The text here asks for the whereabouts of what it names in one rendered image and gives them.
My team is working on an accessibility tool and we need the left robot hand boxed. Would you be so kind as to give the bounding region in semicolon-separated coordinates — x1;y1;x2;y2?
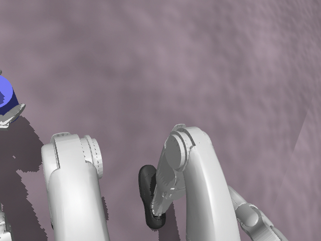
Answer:
0;69;26;131

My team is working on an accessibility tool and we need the right robot foot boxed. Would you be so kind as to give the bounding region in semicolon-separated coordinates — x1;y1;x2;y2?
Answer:
138;165;166;229

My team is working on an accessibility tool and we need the bottle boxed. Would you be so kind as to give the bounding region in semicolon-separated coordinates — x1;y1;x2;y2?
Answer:
0;75;19;123

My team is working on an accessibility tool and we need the left robot arm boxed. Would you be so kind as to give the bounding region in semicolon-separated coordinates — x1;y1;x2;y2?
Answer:
0;202;15;241

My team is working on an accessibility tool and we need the right robot arm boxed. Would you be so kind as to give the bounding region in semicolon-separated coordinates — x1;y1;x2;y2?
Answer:
235;203;288;241

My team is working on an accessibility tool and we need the right robot hand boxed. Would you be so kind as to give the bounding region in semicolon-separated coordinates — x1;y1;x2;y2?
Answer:
228;185;248;212

